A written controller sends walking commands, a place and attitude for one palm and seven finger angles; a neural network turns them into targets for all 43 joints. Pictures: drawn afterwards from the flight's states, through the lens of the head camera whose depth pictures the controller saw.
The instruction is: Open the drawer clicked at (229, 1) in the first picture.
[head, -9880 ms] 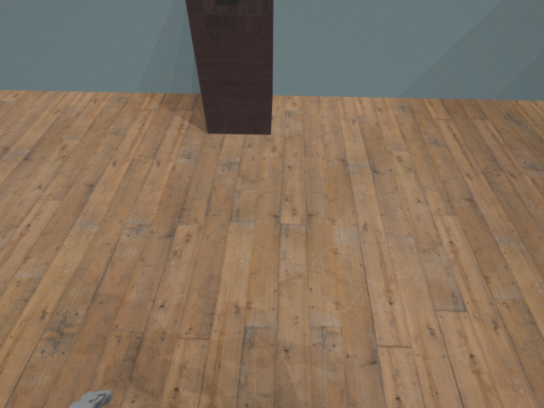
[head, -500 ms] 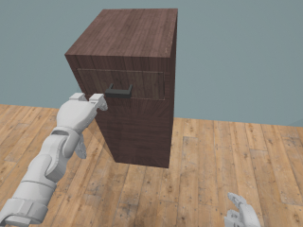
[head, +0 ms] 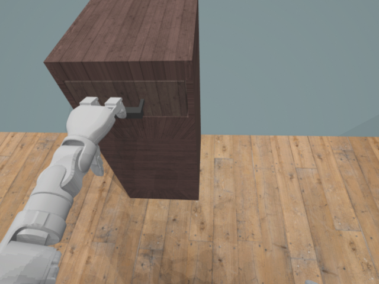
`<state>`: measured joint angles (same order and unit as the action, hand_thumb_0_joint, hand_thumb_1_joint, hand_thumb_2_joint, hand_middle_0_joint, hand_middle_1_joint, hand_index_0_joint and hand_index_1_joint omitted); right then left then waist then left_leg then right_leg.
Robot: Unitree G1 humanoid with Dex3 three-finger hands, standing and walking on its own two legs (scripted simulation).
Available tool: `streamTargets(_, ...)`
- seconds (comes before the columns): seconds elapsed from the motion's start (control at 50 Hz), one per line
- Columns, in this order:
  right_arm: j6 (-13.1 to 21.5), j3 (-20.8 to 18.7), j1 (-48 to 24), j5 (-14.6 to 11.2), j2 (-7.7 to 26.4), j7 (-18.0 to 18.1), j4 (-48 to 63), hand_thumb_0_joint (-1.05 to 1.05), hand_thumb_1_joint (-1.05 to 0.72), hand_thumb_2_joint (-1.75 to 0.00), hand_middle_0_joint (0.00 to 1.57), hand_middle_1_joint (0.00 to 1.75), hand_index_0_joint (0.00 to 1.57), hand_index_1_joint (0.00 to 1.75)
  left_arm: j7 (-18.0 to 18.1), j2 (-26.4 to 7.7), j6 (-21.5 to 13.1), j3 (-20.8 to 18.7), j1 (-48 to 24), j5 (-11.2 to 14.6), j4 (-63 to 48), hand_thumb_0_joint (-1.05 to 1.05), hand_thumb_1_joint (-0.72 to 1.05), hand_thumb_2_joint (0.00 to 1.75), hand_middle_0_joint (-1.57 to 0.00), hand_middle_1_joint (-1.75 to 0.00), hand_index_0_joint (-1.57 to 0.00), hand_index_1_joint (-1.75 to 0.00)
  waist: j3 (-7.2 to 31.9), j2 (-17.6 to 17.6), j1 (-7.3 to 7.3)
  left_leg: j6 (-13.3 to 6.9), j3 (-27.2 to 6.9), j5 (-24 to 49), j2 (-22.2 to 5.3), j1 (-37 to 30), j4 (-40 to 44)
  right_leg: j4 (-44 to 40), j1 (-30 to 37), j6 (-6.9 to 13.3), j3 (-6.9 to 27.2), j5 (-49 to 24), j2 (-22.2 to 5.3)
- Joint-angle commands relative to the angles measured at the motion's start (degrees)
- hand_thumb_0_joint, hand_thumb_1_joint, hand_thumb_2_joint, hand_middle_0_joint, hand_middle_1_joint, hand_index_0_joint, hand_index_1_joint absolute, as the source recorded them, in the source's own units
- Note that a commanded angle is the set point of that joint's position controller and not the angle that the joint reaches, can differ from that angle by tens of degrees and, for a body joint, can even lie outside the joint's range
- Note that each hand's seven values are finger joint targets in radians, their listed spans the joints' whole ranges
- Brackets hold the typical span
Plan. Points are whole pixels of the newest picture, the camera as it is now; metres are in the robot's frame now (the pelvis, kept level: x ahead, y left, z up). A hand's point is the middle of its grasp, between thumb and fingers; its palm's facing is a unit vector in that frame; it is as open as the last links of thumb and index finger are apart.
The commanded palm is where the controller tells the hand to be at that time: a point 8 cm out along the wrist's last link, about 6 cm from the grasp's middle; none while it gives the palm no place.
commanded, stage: move the hooked fingers above the handle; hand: left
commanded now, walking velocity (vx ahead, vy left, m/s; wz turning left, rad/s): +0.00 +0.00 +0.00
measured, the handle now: (127, 107) +0.58 +0.23 -0.01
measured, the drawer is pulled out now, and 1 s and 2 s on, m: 0.00 0.00 0.00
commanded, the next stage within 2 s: none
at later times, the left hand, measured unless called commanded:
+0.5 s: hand (109, 116) +0.48 +0.23 +0.06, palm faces -0.02 +0.00 -1.00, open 13.9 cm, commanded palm +0.47 +0.24 +0.12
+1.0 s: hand (115, 107) +0.53 +0.24 +0.04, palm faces -0.09 +0.00 -1.00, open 13.9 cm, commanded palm +0.51 +0.25 +0.11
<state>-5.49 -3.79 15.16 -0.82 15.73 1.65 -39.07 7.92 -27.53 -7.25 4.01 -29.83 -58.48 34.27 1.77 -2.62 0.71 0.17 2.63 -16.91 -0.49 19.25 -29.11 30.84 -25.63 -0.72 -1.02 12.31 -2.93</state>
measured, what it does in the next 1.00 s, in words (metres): stands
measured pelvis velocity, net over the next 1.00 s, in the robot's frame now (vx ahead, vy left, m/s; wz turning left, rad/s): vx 0.01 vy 0.01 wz -0.03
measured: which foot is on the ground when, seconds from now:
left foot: down 0.00-1.00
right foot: down 0.00-1.00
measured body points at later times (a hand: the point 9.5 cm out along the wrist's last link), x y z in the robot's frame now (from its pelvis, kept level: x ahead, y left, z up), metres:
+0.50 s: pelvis +0.01 +0.00 -0.01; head +0.09 -0.01 +0.43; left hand +0.47 +0.23 +0.12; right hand +0.06 -0.27 -0.14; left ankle -0.03 +0.12 -0.73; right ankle +0.03 -0.13 -0.73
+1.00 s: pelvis +0.01 +0.01 -0.02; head +0.13 +0.00 +0.41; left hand +0.53 +0.24 +0.10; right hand -0.02 -0.26 -0.15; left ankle -0.03 +0.12 -0.73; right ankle +0.03 -0.13 -0.73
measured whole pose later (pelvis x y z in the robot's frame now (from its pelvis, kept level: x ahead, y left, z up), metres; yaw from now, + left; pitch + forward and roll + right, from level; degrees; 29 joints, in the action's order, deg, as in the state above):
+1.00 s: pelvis +0.01 +0.01 -0.02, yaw -2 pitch +19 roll +0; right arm -6.3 -3.1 22.5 1.0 15.7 1.1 -40.3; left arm 10.8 -34.9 -6.2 -1.0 -54.8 -63.3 64.2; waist 5.6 -2.2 -8.1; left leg -0.9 3.6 -22.3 -1.7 37.4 -40.4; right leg 37.7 -42.4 -1.8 0.3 14.5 -1.9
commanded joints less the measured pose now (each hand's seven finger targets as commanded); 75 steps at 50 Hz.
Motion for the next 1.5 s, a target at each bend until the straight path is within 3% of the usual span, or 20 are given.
streamTargets(0.0,2.0,-2.0,0.3,0.5,6.9,0.7,6.1,0.00,-0.90,-0.90,0.20,0.30,0.20,0.30,4.5,-17.3,0.1,-9.2,-29.0,-0.6,-6.1,0.00,-0.50,0.30,-0.30,-1.20,-0.30,-1.20,21.7,2.0,-0.47,-1.8,-0.1,17.6,2.6,-1.1,1.9,-0.9,14.5,3.1,-0.7,-13.0,3.5)
streamTargets(0.08,1.8,-2.0,1.3,0.5,6.7,0.6,6.0,0.00,-0.90,-0.90,0.20,0.30,0.20,0.30,4.7,-16.5,0.8,-8.4,-29.2,-1.0,-1.2,0.00,-0.50,0.30,-0.30,-1.20,-0.30,-1.20,22.8,1.6,-0.62,-1.9,0.5,19.3,2.6,-0.1,1.0,0.2,14.4,3.0,-0.6,-15.9,3.5)
streamTargets(0.2,1.3,-2.2,3.2,0.6,7.4,0.6,6.1,0.00,-0.90,-0.90,0.20,0.30,0.20,0.30,3.0,-14.5,0.4,-5.7,-33.3,-1.3,4.2,0.00,-0.50,0.30,-0.30,-1.20,-0.30,-1.20,21.4,3.9,-2.94,-2.3,0.3,17.9,2.3,1.6,-0.5,0.5,11.5,2.7,-0.6,-15.1,3.6)
streamTargets(0.28,1.2,-2.4,5.4,0.9,7.4,0.8,5.6,0.00,-0.90,-0.90,0.20,0.30,0.20,0.30,3.4,-15.5,-1.4,-5.8,-38.4,-1.7,4.6,0.00,-0.50,0.30,-0.30,-1.20,-0.30,-1.20,22.8,2.9,-3.80,-2.4,0.0,17.2,2.3,1.9,-1.7,1.3,9.4,2.7,-0.4,-14.4,3.7)
streamTargets(0.32,1.1,-2.5,6.2,1.1,7.6,0.8,5.5,0.00,-0.90,-0.90,0.20,0.30,0.20,0.30,4.5,-19.2,-2.3,-8.9,-39.1,-2.0,5.1,0.00,-0.50,0.30,-0.30,-1.20,-0.30,-1.20,25.6,2.4,-3.37,-2.4,-0.1,18.0,2.5,2.8,-2.6,2.2,10.5,2.7,-0.1,-15.2,3.7)
streamTargets(0.38,1.0,-2.7,7.2,1.4,7.3,0.5,4.8,0.00,-0.90,-0.90,0.20,0.30,0.20,0.30,6.1,-17.2,-1.7,-7.5,-40.3,-2.7,7.4,0.00,-0.50,0.30,-0.30,-1.20,-0.30,-1.20,25.3,0.8,-4.23,-2.2,0.2,19.9,2.4,3.1,-3.7,3.1,8.3,2.7,-0.4,-16.8,3.9)
streamTargets(0.44,0.9,-2.8,8.1,1.5,7.6,0.1,4.4,0.00,-0.90,-0.90,0.20,0.30,0.20,0.30,7.3,-18.9,-0.5,-8.5,-41.8,-3.2,9.2,0.00,-0.50,0.30,-0.30,-1.20,-0.30,-1.20,27.0,-0.3,-4.20,-2.1,0.1,21.2,2.3,4.1,-4.4,3.9,8.5,2.8,-0.4,-17.8,4.1)
streamTargets(0.5,0.7,-2.7,9.1,1.4,8.4,0.2,3.7,0.00,-0.90,-0.90,0.20,0.30,0.20,0.30,7.0,-19.8,1.1,-8.2,-44.2,-3.5,13.2,0.00,-0.50,0.30,-0.30,-1.20,-0.30,-1.20,26.1,2.3,-5.70,-2.3,0.0,19.8,2.2,5.8,-4.7,3.6,8.1,2.6,-0.4,-17.4,4.2)
streamTargets(0.56,0.7,-3.0,10.3,1.4,8.3,0.3,3.6,0.00,-0.90,-0.90,0.20,0.30,0.20,0.30,6.0,-16.3,1.1,-4.6,-46.9,-3.6,13.2,0.00,-0.50,0.30,-0.30,-1.20,-0.30,-1.20,27.3,-0.6,-6.81,-2.3,-0.1,19.7,1.9,3.7,-5.1,3.4,5.2,2.6,-0.4,-15.9,4.3)
streamTargets(0.6,0.8,-3.1,11.5,1.6,8.6,0.5,2.7,0.00,-0.90,-0.90,0.20,0.30,0.20,0.30,5.4,-16.5,0.3,-4.6,-49.6,-3.4,13.8,0.00,-0.50,0.30,-0.30,-1.20,-0.30,-1.20,27.2,0.8,-8.06,-2.4,-0.7,20.1,1.6,3.5,-5.7,3.4,4.2,2.5,-0.5,-15.6,4.4)
streamTargets(0.74,0.5,-2.3,13.4,2.2,9.4,0.4,1.6,0.00,-0.90,-0.90,0.20,0.30,0.20,0.30,6.9,-22.9,0.2,-8.5,-51.3,-4.3,19.5,0.00,-0.50,0.30,-0.30,-1.20,-0.30,-1.20,26.8,0.0,-8.00,-2.3,-0.9,19.0,1.7,8.9,-7.3,5.4,2.3,2.5,-0.5,-15.1,4.5)
streamTargets(0.8,0.4,-2.3,13.6,2.4,9.7,0.1,2.1,0.00,-0.90,-0.90,0.20,0.30,0.20,0.30,7.3,-24.7,1.2,-9.8,-50.8,-4.8,19.6,0.00,-0.50,0.30,-0.30,-1.20,-0.30,-1.20,30.8,-1.6,-7.28,-2.2,-0.6,21.4,1.7,8.5,-8.1,6.4,3.5,2.6,-0.4,-16.8,4.5)
streamTargets(0.9,0.1,-2.5,14.7,2.1,9.9,0.4,2.3,0.00,-0.90,-0.90,0.20,0.30,0.20,0.30,5.5,-23.5,1.4,-8.3,-50.7,-4.1,19.5,0.00,-0.50,0.30,-0.30,-1.20,-0.30,-1.20,31.5,-0.4,-8.32,-2.4,-0.6,21.7,1.1,7.6,-8.5,5.8,3.2,2.2,-0.4,-16.9,4.7)
streamTargets(1.04,-0.2,-3.0,15.5,2.5,9.4,0.3,1.9,0.00,-0.90,-0.90,0.20,0.30,0.20,0.30,5.3,-24.0,-2.1,-9.8,-49.9,-3.8,13.2,0.00,-0.50,0.30,-0.30,-1.20,-0.30,-1.20,34.3,-5.6,-6.98,-1.8,-1.7,29.1,0.5,2.8,-9.3,6.5,1.3,2.5,-0.8,-17.5,4.9)
streamTargets(1.12,-0.9,-2.9,15.2,2.6,9.5,-0.4,1.4,0.00,-0.90,-0.90,0.20,0.30,0.20,0.30,6.4,-23.1,-0.9,-10.1,-47.1,-3.0,14.4,0.00,-0.50,0.30,-0.30,-1.20,-0.30,-1.20,31.8,-3.1,-6.96,-1.7,-1.7,31.4,0.2,3.7,-9.4,6.5,1.3,2.3,-1.3,-18.7,5.0)
streamTargets(1.18,-1.0,-3.1,14.6,2.2,9.2,-0.9,1.6,0.00,-0.90,-0.90,0.20,0.30,0.20,0.30,6.6,-19.4,0.8,-7.7,-45.3,-3.3,14.9,0.00,-0.50,0.30,-0.30,-1.20,-0.30,-1.20,30.6,-2.6,-6.78,-1.6,-1.7,31.7,0.1,2.9,-8.9,6.0,1.1,2.4,-1.6,-18.4,5.2)
streamTargets(1.26,-1.0,-3.3,14.3,2.0,8.8,-0.8,1.4,0.00,-0.90,-0.90,0.20,0.30,0.20,0.30,5.9,-14.6,1.3,-3.5,-49.3,-3.0,13.2,0.00,-0.50,0.30,-0.30,-1.20,-0.30,-1.20,29.1,-3.5,-8.43,-1.4,-2.3,30.1,-0.1,0.0,-8.3,4.8,-1.0,2.3,-1.7,-16.1,5.2)
streamTargets(1.36,-0.7,-2.9,13.4,2.2,8.5,-0.3,1.6,0.00,-0.90,-0.90,0.20,0.30,0.20,0.30,6.4,-16.7,0.4,-5.3,-51.3,-3.0,12.2,0.00,-0.50,0.30,-0.30,-1.20,-0.30,-1.20,29.6,-3.2,-8.16,-1.6,-2.0,27.8,0.6,0.7,-8.1,4.9,0.7,2.5,-1.4,-16.7,5.0)
streamTargets(1.42,-1.0,-2.2,12.3,2.4,8.8,-0.1,1.9,0.00,-0.90,-0.90,0.20,0.30,0.20,0.30,7.5,-22.4,1.4,-9.4,-49.3,-3.6,14.8,0.00,-0.50,0.30,-0.30,-1.20,-0.30,-1.20,29.8,-1.6,-6.71,-1.8,-1.2,26.3,1.2,4.9,-7.7,5.7,4.4,2.4,-1.0,-18.9,4.6)
streamTargets(1.48,-0.9,-1.9,11.4,2.1,8.8,-0.2,2.6,0.00,-0.90,-0.90,0.20,0.30,0.20,0.30,7.5,-22.1,3.0,-8.9,-46.5,-3.8,17.2,0.00,-0.50,0.30,-0.30,-1.20,-0.30,-1.20,28.2,-1.0,-6.03,-1.9,-0.4,23.7,1.3,6.9,-7.0,5.5,5.7,2.4,-1.0,-18.9,4.4)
